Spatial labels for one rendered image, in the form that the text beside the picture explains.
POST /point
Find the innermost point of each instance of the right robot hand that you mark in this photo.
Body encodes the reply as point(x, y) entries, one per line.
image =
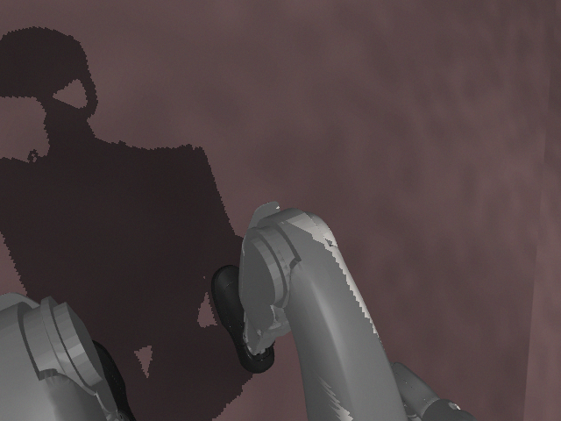
point(416, 394)

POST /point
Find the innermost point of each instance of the right robot foot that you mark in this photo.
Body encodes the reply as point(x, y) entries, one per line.
point(224, 289)

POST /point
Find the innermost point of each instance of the right robot arm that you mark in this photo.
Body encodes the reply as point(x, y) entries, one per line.
point(446, 410)

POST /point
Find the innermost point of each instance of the left robot foot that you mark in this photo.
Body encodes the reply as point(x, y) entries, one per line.
point(115, 381)

